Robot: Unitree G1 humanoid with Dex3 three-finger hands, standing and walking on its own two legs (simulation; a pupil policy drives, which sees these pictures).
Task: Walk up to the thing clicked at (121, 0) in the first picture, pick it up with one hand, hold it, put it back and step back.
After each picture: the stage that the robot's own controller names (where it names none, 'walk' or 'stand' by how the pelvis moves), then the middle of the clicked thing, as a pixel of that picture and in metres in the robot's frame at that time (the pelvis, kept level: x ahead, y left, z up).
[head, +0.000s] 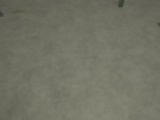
stand; out of the picture +2.23 -0.62 -0.66
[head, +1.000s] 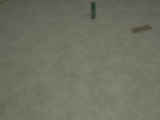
walk; (93, 10) +2.17 -0.05 -0.63
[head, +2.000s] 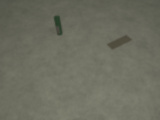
walk; (58, 25) +1.54 +0.34 -0.65
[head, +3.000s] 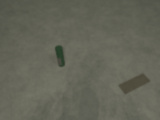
walk; (60, 56) +1.02 +0.27 -0.65
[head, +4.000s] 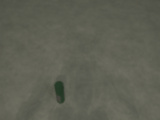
walk; (59, 93) +0.65 +0.18 -0.63
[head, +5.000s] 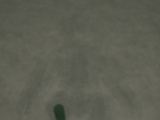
stand; (60, 115) +0.44 +0.15 -0.63
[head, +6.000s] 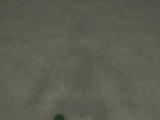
stand; out of the picture +0.41 +0.15 -0.65
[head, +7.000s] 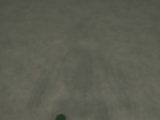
stand; out of the picture +0.42 +0.15 -0.66
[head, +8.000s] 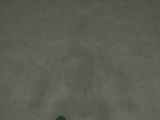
stand; out of the picture +0.40 +0.15 -0.66
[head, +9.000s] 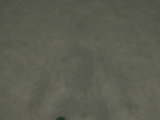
stand; out of the picture +0.40 +0.15 -0.66
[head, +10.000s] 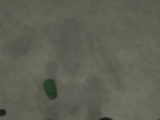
go down; (51, 90) +0.43 +0.15 -0.52
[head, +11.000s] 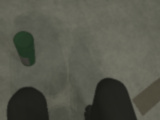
go down; (26, 51) +0.49 +0.17 -0.26
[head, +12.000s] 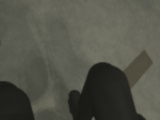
close in; out of the picture +0.49 +0.21 -0.19
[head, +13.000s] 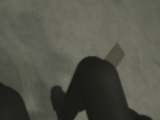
close; out of the picture +0.48 +0.23 -0.17
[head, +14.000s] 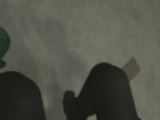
lift; out of the picture +0.39 +0.21 -0.13
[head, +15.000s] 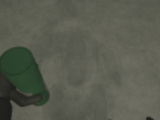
lift; (30, 82) +0.31 +0.16 +0.05
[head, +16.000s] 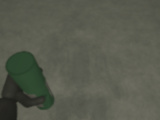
hold; (35, 85) +0.31 +0.15 +0.06
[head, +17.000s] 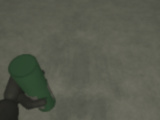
hold; (37, 88) +0.30 +0.15 +0.05
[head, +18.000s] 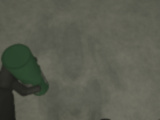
crouch; (30, 75) +0.36 +0.16 +0.00
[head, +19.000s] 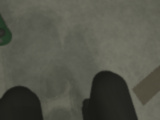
lower; out of the picture +0.51 +0.20 -0.03
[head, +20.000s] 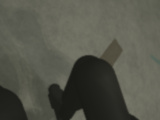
lower; out of the picture +0.46 +0.24 -0.17
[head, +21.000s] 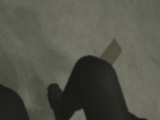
lower; out of the picture +0.46 +0.24 -0.18
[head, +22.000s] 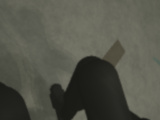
lower; out of the picture +0.45 +0.24 -0.18
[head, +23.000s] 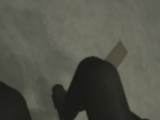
lower; out of the picture +0.45 +0.23 -0.17
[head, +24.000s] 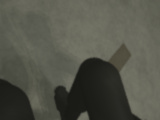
open; out of the picture +0.45 +0.21 -0.18
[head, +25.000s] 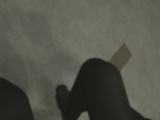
rise; out of the picture +0.45 +0.20 -0.18
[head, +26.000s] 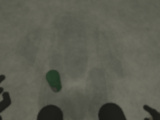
walk; (54, 82) +0.43 +0.13 -0.44
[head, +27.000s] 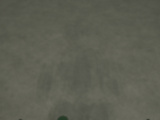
stand; out of the picture +0.38 +0.12 -0.60
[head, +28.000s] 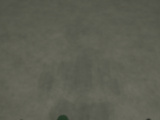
stand; out of the picture +0.39 +0.12 -0.60
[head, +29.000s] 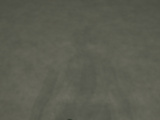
stand; out of the picture +0.40 +0.10 -0.65
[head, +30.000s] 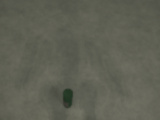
walk; (67, 99) +0.47 +0.05 -0.64
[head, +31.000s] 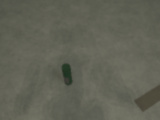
walk; (67, 75) +0.71 +0.15 -0.63
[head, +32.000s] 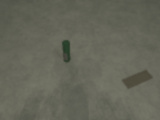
stand; (66, 51) +1.03 +0.15 -0.63
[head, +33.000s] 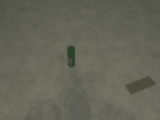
stand; (71, 57) +1.05 +0.12 -0.65
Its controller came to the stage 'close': yes
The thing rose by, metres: 0.70
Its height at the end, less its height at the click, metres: +0.00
